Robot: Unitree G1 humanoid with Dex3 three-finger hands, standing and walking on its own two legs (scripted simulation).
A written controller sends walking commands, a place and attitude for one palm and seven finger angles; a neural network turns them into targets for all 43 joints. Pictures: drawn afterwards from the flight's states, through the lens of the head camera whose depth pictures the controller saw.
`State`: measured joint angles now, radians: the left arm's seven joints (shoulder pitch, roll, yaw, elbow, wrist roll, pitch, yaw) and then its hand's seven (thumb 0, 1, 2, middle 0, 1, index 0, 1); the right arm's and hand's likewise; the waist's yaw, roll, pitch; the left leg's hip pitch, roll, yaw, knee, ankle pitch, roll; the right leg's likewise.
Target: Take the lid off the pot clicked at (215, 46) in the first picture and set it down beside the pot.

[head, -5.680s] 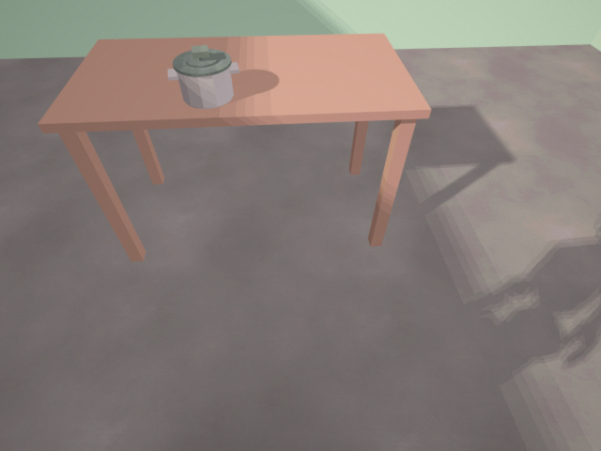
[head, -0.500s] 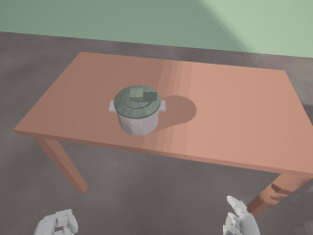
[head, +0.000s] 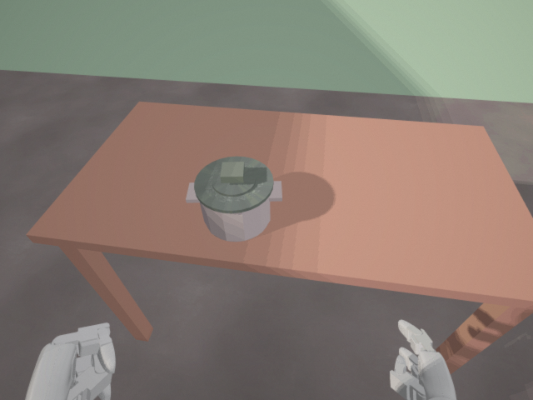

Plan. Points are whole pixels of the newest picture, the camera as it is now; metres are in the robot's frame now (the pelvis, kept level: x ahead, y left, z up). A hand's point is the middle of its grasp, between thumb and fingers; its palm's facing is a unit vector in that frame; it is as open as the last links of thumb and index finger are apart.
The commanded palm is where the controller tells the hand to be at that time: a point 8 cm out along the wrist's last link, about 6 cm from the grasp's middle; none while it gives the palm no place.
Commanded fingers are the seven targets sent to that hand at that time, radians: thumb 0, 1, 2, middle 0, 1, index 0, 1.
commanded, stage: raise the hand higher, near the body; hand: left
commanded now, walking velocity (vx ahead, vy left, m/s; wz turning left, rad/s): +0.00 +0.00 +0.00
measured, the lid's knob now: (232, 172) +0.52 +0.13 +0.04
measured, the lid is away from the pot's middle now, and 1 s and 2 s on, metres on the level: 0.00 0.00 0.00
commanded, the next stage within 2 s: reach forward and open the fingers in 0.28 s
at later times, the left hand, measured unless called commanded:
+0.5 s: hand (92, 329) +0.17 +0.24 +0.09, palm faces +0.14 -0.52 -0.84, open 3.0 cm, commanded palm +0.13 +0.27 +0.13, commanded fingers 0.00 0.71 0.94 -1.18 -1.32 -1.18 -1.32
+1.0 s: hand (85, 307) +0.20 +0.26 +0.09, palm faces -0.23 -0.04 -0.97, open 5.4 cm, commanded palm +0.19 +0.26 +0.15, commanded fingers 0.00 -0.01 1.22 -0.91 -0.36 -0.91 -0.36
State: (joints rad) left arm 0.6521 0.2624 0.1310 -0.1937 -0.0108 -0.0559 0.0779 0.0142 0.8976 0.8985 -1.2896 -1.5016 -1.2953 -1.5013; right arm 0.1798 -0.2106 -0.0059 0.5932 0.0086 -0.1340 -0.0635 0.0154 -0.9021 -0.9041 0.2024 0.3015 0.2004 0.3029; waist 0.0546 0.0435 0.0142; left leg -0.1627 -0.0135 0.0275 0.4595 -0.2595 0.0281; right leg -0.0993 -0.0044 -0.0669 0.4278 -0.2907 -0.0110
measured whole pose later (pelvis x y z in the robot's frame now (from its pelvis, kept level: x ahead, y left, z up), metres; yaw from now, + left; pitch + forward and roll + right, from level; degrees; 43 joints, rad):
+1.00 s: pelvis -0.03 +0.00 +0.00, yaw +1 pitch -1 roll -1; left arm 0.21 0.63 0.06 -0.21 0.77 -0.06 -0.23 0.00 0.25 1.13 -1.03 -0.71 -1.04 -0.71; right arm 0.13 -0.28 0.00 0.56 0.03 0.10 0.00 0.01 -0.90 -0.90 0.20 0.30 0.20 0.30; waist 0.06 0.13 0.02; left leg -0.23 -0.02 0.01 0.43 -0.19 0.04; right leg -0.16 -0.01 -0.08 0.41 -0.23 -0.01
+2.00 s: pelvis -0.02 +0.01 +0.00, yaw +1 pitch +1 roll +0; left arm -0.33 0.58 -0.13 0.11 0.83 0.09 -0.34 0.00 -0.26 1.36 -0.84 -0.09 -0.84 -0.09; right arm 0.13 -0.29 0.02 0.57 0.05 0.13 0.04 0.01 -0.90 -0.90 0.20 0.30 0.20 0.30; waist 0.02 0.11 0.02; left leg -0.25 -0.05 0.02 0.43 -0.19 0.05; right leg -0.20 -0.04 -0.08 0.44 -0.25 0.01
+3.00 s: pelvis -0.01 +0.01 +0.00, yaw +0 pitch +7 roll +0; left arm -0.92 0.43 -0.28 0.78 0.88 0.16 -0.29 0.00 -0.26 1.36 -0.83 -0.09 -0.84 -0.09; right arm 0.21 -0.28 0.01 0.65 0.07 0.18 0.01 0.01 -0.91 -0.90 0.20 0.30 0.20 0.30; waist -0.07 0.08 -0.04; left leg -0.36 -0.04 0.03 0.48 -0.23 0.05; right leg -0.33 -0.03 -0.06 0.51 -0.29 0.00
